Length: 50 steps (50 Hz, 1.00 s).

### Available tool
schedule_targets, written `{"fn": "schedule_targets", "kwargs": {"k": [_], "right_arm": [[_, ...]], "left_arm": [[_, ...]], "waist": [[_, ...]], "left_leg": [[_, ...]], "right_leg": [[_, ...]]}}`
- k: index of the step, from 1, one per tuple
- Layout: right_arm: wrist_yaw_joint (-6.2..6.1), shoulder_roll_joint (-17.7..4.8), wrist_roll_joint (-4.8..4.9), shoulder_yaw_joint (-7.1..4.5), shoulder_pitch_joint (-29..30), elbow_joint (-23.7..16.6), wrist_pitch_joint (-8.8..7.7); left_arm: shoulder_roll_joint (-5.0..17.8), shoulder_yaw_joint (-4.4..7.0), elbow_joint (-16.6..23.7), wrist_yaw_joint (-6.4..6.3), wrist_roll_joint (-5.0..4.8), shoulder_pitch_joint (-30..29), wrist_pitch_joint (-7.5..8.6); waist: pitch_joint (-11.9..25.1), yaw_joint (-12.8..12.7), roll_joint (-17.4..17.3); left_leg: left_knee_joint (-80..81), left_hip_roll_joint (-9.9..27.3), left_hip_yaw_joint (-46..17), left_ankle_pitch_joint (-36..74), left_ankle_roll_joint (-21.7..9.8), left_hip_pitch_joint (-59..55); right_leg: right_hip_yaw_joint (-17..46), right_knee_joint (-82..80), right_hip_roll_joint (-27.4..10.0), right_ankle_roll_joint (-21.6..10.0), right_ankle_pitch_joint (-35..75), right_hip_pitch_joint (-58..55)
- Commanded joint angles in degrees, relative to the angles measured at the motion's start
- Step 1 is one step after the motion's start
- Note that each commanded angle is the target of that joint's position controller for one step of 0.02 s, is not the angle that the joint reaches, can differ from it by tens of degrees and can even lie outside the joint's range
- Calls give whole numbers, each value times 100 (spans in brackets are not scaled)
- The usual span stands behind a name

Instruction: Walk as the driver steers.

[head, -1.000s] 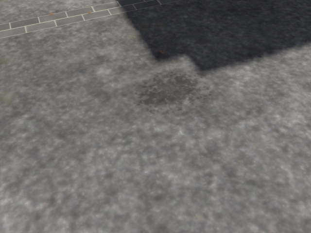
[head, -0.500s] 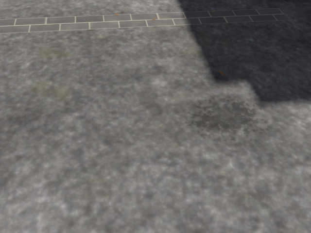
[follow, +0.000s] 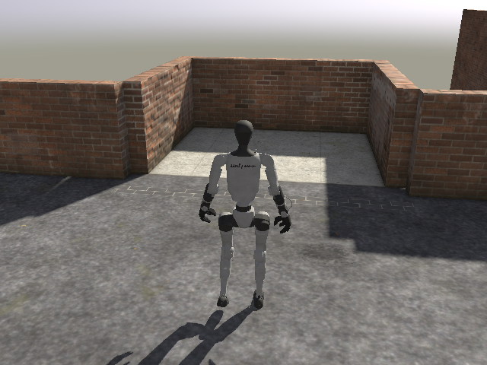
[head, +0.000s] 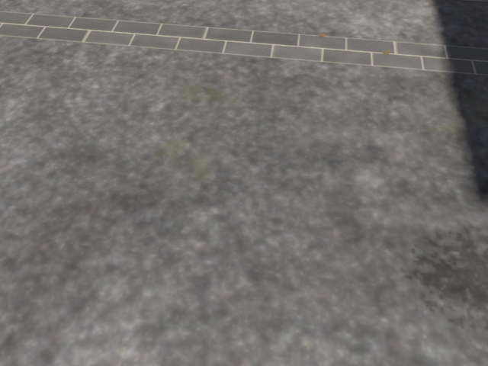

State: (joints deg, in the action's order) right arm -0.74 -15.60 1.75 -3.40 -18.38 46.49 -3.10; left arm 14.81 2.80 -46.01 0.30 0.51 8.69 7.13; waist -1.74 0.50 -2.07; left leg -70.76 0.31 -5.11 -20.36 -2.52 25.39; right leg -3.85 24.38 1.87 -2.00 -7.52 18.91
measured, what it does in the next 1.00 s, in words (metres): walks ahead: left foot, then right foot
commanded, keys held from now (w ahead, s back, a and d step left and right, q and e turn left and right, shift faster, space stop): w+q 0.18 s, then w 0.10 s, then w+e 0.72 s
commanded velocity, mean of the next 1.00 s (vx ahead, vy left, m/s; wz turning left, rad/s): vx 0.50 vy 0.00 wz -0.05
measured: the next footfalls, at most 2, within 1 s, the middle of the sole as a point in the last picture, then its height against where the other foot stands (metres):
left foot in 0.38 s outside the picture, level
right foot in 0.94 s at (264, 299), level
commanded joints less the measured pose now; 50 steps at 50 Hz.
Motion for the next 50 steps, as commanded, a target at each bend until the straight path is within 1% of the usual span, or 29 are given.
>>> {"fn": "schedule_targets", "kwargs": {"k": [1,3,5,9,12,14,16,17,18,19,20,21,22,24,25,26,28,30,34,37,41,43,44,45,46,47,48,49,50], "right_arm": [[28,-198,26,-85,-194,-471,37],[19,-147,-14,-65,75,-670,99],[30,-185,-55,-60,323,-827,99],[185,-166,-37,-18,992,-1063,7],[280,-74,-39,43,1561,-1287,-16],[322,-136,-30,42,1782,-1437,-18],[342,-270,-64,-3,1768,-1522,-40],[335,-414,-92,-84,1368,-1437,-64],[303,-674,-112,-242,435,-1134,-82],[207,-1138,-155,-425,-621,-878,-65],[136,-1828,-234,-527,-927,-844,-62],[142,-1323,-238,-402,-1085,-895,-120],[167,-1039,-247,-295,-772,-840,-161],[207,-591,-186,-179,39,-851,-210],[214,-409,-202,-136,282,-856,-264],[218,-352,-222,-139,383,-816,-325],[182,-397,-246,-176,423,-681,-425],[111,-445,-286,-210,328,-543,-447],[3,-556,-272,-247,222,-361,-407],[-52,-704,-225,-297,-9,-212,-354],[-67,-813,-126,-346,-239,-24,-204],[-84,-951,-96,-374,-121,-29,-125],[-103,-1054,-74,-396,-53,-51,-82],[-118,-1137,-59,-408,44,-76,-32],[-126,-1168,-20,-396,174,-107,-3],[-143,-1008,-109,-325,128,-209,-57],[-59,-69,-273,-59,-393,-502,-232],[26,-495,-42,-83,188,-621,-495],[63,-693,138,-137,668,-766,-592]], "left_arm": [[481,136,116,30,-2,168,81],[642,200,10,42,-45,223,124],[792,255,-57,29,-33,311,110],[962,282,-105,-4,-43,414,17],[1070,282,-237,13,-127,783,-64],[1175,302,-347,31,-196,946,-136],[1255,302,-461,34,-271,1019,-230],[1304,290,-489,30,-292,933,-273],[1229,237,-519,24,-285,904,-309],[957,108,-433,19,-184,923,-280],[172,-130,-238,85,-89,1492,-163],[690,-9,-360,98,-283,1215,-21],[953,101,-177,102,-460,799,-1],[826,112,-138,42,-268,486,-78],[783,148,-200,34,-245,657,-182],[659,141,-256,36,-259,803,-282],[444,126,-257,31,-267,836,-413],[378,136,-174,14,-244,624,-464],[272,115,26,103,-184,66,-439],[163,46,274,214,-145,-553,-421],[176,29,622,351,-171,-1046,-413],[281,84,735,398,-193,-960,-422],[393,146,738,397,-206,-727,-437],[584,253,650,384,-233,-188,-448],[898,434,446,326,-239,698,-451],[1422,641,269,190,-206,1526,-510],[1966,686,343,157,-196,1300,-466],[1560,562,471,188,-140,1534,-389],[1198,473,424,201,-125,1349,-323]], "waist": [[273,2,640],[92,7,553],[63,-31,455],[-21,-261,439],[-168,-494,412],[-296,-513,461],[-280,-339,571],[-34,-17,652],[495,481,585],[1247,923,253],[2006,514,-1335],[2494,813,-842],[1620,707,-671],[845,287,-307],[701,69,-417],[635,-39,-396],[395,-160,-206],[172,-144,-121],[-101,-9,-117],[-337,240,-18],[-480,364,-40],[-285,190,-190],[-48,22,-330],[282,-299,-417],[757,-806,-320],[1224,-1122,277],[1642,-304,1686],[2306,-734,1055],[1505,-744,794]], "left_leg": [[23,708,-156,319,6,1018],[375,805,-136,532,47,1297],[804,845,-157,980,106,1576],[2123,764,156,2106,83,1503],[2909,602,453,2082,16,1235],[3247,508,538,1655,-95,1235],[3576,319,714,998,-264,913],[3861,132,872,964,-373,231],[4167,-133,1069,1303,-508,-1109],[3940,478,319,1568,-763,-2955],[4490,2255,-2605,918,-1662,-4746],[5138,2504,-3574,950,-1743,-4622],[5133,2312,-2510,1382,-1443,-4056],[5377,1814,-1149,1916,-1099,-2696],[5619,1642,-726,1968,-993,-2240],[5845,1580,-503,1966,-979,-1967],[6132,1560,-35,2306,-990,-1734],[6252,1521,382,2485,-932,-1788],[6372,1391,1080,2404,-749,-1992],[6384,1516,1392,2421,-696,-2264],[5983,1714,1627,2962,-602,-3014],[5450,1719,1791,4486,-484,-3165],[4994,1702,1845,5531,-418,-3207],[4212,1636,1907,6309,-340,-3138],[3008,1416,2023,6227,-161,-2688],[1219,1139,1997,4322,140,-1256],[-763,-122,1249,-1238,494,1253],[-1306,-196,-70,-1375,354,1862],[-1121,88,-97,-810,203,2323]], "right_leg": [[1502,-1553,-1633,-968,110,-926],[1133,-1735,-1703,-1069,474,-842],[808,-1782,-1757,-1109,765,-1009],[16,-1676,-1589,-894,1080,-1285],[-144,-1611,-1638,-829,841,-1464],[-114,-1511,-1809,-789,830,-1804],[-25,-1135,-1950,-757,1627,-2055],[-96,-571,-1876,-671,2576,-2051],[-310,516,-1610,-529,3321,-1750],[-405,2112,-1299,-276,2369,-567],[-240,4398,-275,124,-1875,1738],[1028,5280,-156,70,-2606,2145],[1053,5421,-415,4,-2205,2607],[891,4766,-894,31,-1327,2294],[952,4582,-1033,45,-1014,1926],[945,4512,-1042,65,-798,1669],[992,4330,-1012,118,-516,1710],[1106,3981,-970,156,-83,2047],[959,2675,-854,156,984,2239],[580,1946,-822,69,1242,2284],[214,1462,-737,-155,612,2484],[-113,1352,-469,-353,81,1998],[-301,1397,-246,-472,-221,1550],[-437,1369,10,-619,-445,841],[-440,934,272,-836,-115,-481],[706,709,-308,-1146,7,-2189],[4080,101,-1753,-2191,-759,-3823],[5280,-753,-2100,-2355,-1234,-4166],[4403,-819,-1962,-2042,-808,-3699]]}}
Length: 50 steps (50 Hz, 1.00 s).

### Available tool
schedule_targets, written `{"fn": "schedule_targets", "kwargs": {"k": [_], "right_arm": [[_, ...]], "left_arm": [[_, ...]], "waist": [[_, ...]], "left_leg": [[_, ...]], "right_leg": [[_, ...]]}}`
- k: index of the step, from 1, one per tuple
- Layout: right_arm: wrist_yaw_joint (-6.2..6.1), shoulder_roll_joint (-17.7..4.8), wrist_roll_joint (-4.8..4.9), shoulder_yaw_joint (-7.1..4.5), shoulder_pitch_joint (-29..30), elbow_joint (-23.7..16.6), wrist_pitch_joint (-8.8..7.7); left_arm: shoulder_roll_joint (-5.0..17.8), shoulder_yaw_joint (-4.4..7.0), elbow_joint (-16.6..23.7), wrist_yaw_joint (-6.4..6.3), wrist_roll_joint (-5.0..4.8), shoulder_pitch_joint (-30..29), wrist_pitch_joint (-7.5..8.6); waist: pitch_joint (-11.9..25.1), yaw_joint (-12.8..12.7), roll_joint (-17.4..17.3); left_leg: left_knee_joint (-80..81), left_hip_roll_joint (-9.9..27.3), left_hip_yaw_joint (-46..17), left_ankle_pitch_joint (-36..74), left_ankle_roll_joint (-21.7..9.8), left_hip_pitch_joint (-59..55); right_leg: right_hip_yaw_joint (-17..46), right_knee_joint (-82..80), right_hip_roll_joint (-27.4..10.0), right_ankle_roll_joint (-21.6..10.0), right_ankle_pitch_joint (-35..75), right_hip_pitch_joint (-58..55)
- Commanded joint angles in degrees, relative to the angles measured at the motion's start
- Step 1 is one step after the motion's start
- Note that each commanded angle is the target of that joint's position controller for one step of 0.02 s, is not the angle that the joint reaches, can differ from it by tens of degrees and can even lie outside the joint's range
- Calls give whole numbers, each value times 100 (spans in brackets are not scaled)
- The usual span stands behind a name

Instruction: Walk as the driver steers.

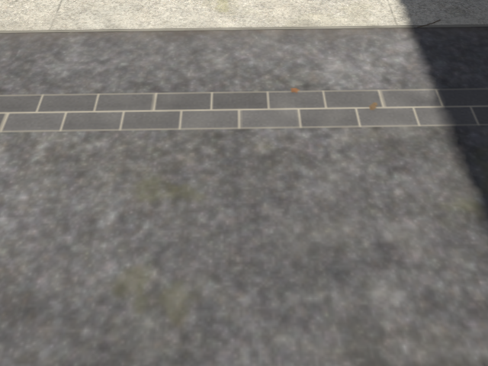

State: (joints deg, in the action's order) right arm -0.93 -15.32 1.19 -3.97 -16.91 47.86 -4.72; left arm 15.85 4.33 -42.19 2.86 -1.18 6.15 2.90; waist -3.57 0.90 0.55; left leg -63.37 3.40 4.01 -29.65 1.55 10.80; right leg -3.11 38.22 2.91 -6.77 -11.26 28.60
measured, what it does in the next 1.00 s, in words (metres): walks ahead, turning right: left foot, then right foot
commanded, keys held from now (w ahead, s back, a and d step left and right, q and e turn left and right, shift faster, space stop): w+e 0.48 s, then w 0.32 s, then w+q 0.20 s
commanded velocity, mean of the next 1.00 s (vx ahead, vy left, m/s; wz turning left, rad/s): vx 0.50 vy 0.00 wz -0.36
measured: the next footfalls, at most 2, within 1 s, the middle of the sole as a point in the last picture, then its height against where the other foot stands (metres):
left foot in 0.42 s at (219, 364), level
right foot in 0.92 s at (344, 309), level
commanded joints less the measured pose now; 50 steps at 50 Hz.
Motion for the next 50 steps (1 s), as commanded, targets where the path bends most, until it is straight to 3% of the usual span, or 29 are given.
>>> {"fn": "schedule_targets", "kwargs": {"k": [1,2,3,5,7,11,15,18,20,21,22,23,24,25,26,28,29,32,36,41,43,44,45,46,47,48,49,50], "right_arm": [[46,-696,102,-58,580,-883,-472],[-5,-734,-68,-103,576,-812,-456],[-8,-790,-135,-150,454,-788,-381],[-2,-677,-187,-150,374,-842,-237],[-15,-531,-226,-103,625,-956,-153],[37,-310,-205,11,1534,-1202,-164],[162,-436,-87,-2,2095,-1381,-250],[225,-659,-67,-93,1974,-1403,-344],[188,-833,-91,-209,1182,-1223,-404],[143,-1079,-196,-293,399,-1141,-427],[105,-1521,-312,-403,-383,-1038,-380],[161,-1361,-188,-375,-532,-917,-324],[138,-834,-114,-240,-217,-1021,-280],[121,-636,-124,-171,4,-1030,-219],[136,-572,-168,-126,207,-974,-185],[166,-438,-204,-62,366,-877,-208],[184,-446,-178,-69,350,-812,-236],[194,-704,-120,-137,259,-620,-281],[162,-906,-37,-159,105,-435,-185],[173,-1082,61,-165,-441,-134,-42],[155,-1165,86,-173,-448,-56,34],[137,-1204,102,-167,-343,-53,64],[126,-1075,80,-111,-355,-53,63],[125,-707,-70,46,-264,-239,24],[135,-93,-38,232,-927,-347,-79],[140,-736,96,67,-639,-239,-124],[146,-941,169,-15,-227,-384,-128],[124,-871,116,-14,-15,-407,-96]], "left_arm": [[862,252,114,-56,-23,1205,133],[667,198,212,-65,-15,790,137],[514,138,331,-90,46,581,141],[619,163,384,-139,50,583,169],[781,200,346,-216,33,760,181],[855,217,271,-332,-28,1114,99],[872,217,186,-362,-58,1452,25],[867,227,199,-402,-47,1445,-28],[749,193,302,-398,-25,1217,-45],[465,86,422,-363,34,1105,-18],[116,-14,556,-383,-12,1661,24],[352,-42,602,-375,-111,2017,62],[840,77,504,-365,-141,1718,29],[897,92,565,-354,-58,1226,-3],[771,85,644,-341,21,962,3],[540,70,653,-291,-6,978,-15],[412,40,629,-276,-21,1041,-32],[269,-35,730,-273,60,722,-28],[130,-144,837,-177,66,18,88],[242,-128,1101,-76,-11,-747,156],[381,-63,1116,-57,-7,-594,203],[513,19,991,-74,20,-131,225],[794,168,752,-128,71,667,226],[1270,311,599,-216,184,1767,203],[1649,359,548,-231,230,1959,153],[1091,236,528,-222,185,2008,152],[862,142,506,-221,127,1674,170],[662,73,504,-204,120,1282,188]], "waist": [[1177,-511,71],[891,-260,-81],[812,-69,-34],[735,58,27],[589,25,24],[441,-325,332],[406,-560,501],[434,-411,644],[729,49,730],[1421,434,437],[2270,385,-838],[2420,251,-2022],[1608,346,-1209],[1013,374,-659],[616,245,-409],[345,-1,-574],[356,-52,-647],[317,-70,-511],[269,164,-432],[95,409,-546],[135,191,-623],[363,-132,-607],[886,-503,-491],[1808,-957,128],[2511,-617,1615],[2292,-854,984],[1489,-757,815],[1107,-567,555]], "left_leg": [[-1324,58,-980,642,-287,3568],[-843,238,-944,914,-259,3152],[-586,359,-979,1104,-229,2751],[-149,369,-880,1269,-69,2486],[450,296,-750,1654,92,2517],[2295,-66,-639,3101,187,2273],[3231,-333,-702,3382,133,1966],[3590,-380,-837,2796,-68,1719],[3935,-392,-706,2719,-337,602],[3763,277,-1250,2658,-685,-794],[3909,1543,-3296,1912,-1433,-2906],[4433,2203,-5126,675,-1828,-3253],[4567,2010,-4489,53,-1603,-2589],[4633,1693,-3559,416,-1369,-1791],[4800,1418,-2989,1005,-1295,-1060],[5105,1049,-2218,1768,-1248,-296],[5210,990,-1989,2029,-1307,-161],[5429,1027,-1526,2800,-1487,-198],[5463,828,-872,3172,-1332,-274],[5223,1062,-916,3135,-1206,-725],[4888,1156,-1052,3556,-1114,-878],[4397,1036,-938,4238,-1003,-791],[3436,735,-706,4675,-836,-436],[1627,367,-428,3247,-559,744],[-236,-449,-471,-248,-257,2755],[-961,-242,-1117,-325,-264,3308],[-1054,-17,-1048,182,-303,3589],[-858,203,-943,661,-277,3414]], "right_leg": [[3519,-2148,-1783,-1326,148,-3773],[2954,-2175,-1539,-1153,727,-2959],[2620,-2305,-1364,-1094,1140,-2463],[2364,-2471,-1250,-1137,1722,-1969],[2010,-2529,-1100,-1086,2095,-1633],[1646,-2377,-690,-693,1627,-1421],[2127,-2076,-859,-577,986,-1711],[2685,-1605,-1071,-465,895,-2198],[2676,-936,-833,-254,1458,-2112],[2341,307,-535,-51,1251,-1579],[1539,2271,274,374,-504,238],[1416,3369,155,478,-2325,1449],[1490,3856,-208,543,-1840,1811],[1239,3840,-397,568,-1355,1724],[1161,3568,-532,561,-1037,1554],[1117,3084,-732,530,-758,1094],[1030,2898,-738,540,-720,981],[883,2044,-831,622,-273,1135],[530,534,-837,653,860,800],[324,-464,-615,531,791,455],[282,-816,-479,392,465,26],[165,-1111,-331,285,556,-727],[191,-1155,-329,132,679,-1995],[1387,-962,-1502,-263,903,-3756],[3778,-1517,-2818,-1066,67,-5218],[4031,-1854,-2693,-1013,-626,-4860],[3142,-1969,-2502,-786,-474,-4203],[2515,-2147,-2233,-642,-166,-3501]]}}
Over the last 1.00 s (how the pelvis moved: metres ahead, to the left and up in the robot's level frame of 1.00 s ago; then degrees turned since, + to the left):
0.53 0.06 -0.02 -8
